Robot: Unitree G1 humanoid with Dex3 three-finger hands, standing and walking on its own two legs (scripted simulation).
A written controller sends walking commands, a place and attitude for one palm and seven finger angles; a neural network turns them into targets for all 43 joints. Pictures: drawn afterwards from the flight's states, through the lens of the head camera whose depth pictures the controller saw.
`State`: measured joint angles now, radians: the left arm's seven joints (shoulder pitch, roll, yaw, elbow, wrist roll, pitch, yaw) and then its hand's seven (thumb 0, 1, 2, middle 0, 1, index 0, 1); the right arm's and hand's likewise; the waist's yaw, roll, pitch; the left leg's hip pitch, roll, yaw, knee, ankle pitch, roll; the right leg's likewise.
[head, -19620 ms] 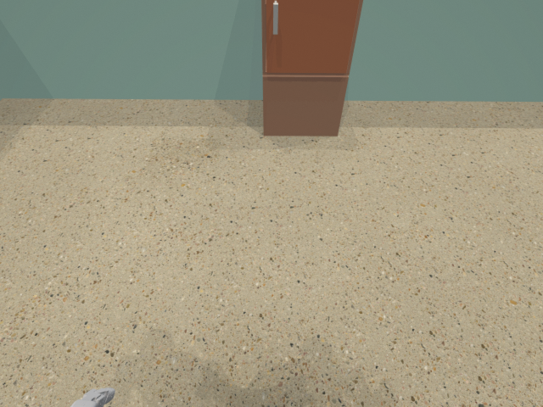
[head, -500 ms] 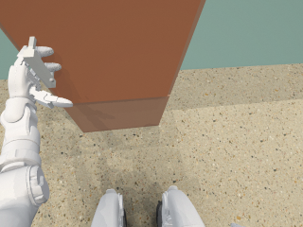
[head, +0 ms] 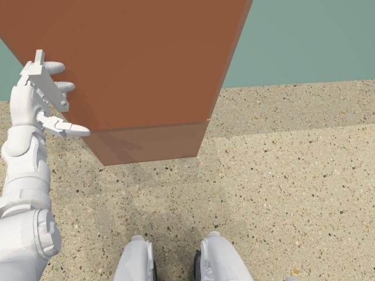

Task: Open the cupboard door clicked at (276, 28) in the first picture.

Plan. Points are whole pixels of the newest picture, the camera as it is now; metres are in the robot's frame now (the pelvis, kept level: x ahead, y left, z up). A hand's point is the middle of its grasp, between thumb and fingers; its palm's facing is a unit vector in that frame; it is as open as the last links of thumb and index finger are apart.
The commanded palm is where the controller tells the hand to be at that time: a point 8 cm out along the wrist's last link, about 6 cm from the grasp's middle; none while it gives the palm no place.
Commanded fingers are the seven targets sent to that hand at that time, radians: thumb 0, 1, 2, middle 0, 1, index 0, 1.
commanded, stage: close the thumb around the handle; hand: left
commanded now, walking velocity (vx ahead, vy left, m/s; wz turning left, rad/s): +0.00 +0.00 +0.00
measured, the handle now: (52, 83) +0.52 +0.26 +0.03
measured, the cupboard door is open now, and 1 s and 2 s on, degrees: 0 1 44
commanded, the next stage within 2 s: pull the door open along its arc in 0.72 s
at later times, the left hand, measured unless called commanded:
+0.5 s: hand (62, 103) +0.47 +0.24 +0.03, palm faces +0.07 -1.00 -0.02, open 7.9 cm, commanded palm +0.44 +0.27 +0.04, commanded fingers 0.00 0.90 0.90 -0.40 -1.35 -0.40 -1.35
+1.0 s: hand (62, 106) +0.46 +0.23 +0.03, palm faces +0.08 -1.00 -0.01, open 5.7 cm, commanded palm +0.42 +0.27 +0.04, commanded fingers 0.00 0.90 0.90 -0.40 -1.35 -0.40 -1.35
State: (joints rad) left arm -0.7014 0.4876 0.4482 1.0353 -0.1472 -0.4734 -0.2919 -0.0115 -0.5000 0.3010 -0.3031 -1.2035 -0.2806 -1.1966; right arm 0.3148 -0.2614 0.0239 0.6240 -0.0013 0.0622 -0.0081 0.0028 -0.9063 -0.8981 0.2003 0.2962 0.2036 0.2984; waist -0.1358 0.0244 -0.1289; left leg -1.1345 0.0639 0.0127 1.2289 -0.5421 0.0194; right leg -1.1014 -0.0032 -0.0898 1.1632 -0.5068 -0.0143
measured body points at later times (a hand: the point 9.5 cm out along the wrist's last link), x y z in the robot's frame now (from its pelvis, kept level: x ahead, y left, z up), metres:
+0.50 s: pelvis -0.01 +0.00 +0.00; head +0.15 +0.03 +0.42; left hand +0.46 +0.29 +0.03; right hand +0.04 -0.26 -0.12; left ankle +0.01 +0.11 -0.63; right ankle +0.02 -0.12 -0.63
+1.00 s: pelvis +0.00 +0.01 +0.00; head +0.14 +0.03 +0.42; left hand +0.45 +0.29 +0.04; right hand +0.04 -0.26 -0.11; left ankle +0.01 +0.11 -0.63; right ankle +0.02 -0.12 -0.63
